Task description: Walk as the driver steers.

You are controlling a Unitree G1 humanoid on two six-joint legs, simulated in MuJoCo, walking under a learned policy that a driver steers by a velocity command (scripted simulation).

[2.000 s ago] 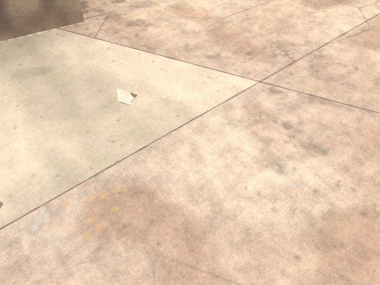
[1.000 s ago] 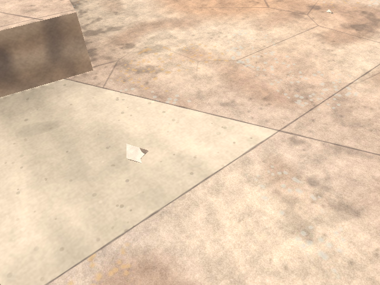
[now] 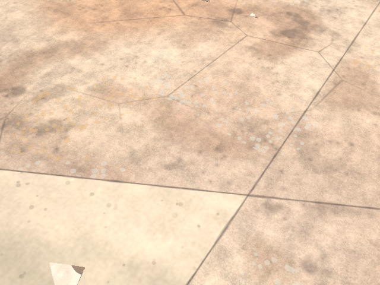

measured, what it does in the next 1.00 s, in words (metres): walks ahead, turning right: left foot, then right foot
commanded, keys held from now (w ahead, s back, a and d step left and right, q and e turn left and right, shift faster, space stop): w+e+shift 0.72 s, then q+shift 0.28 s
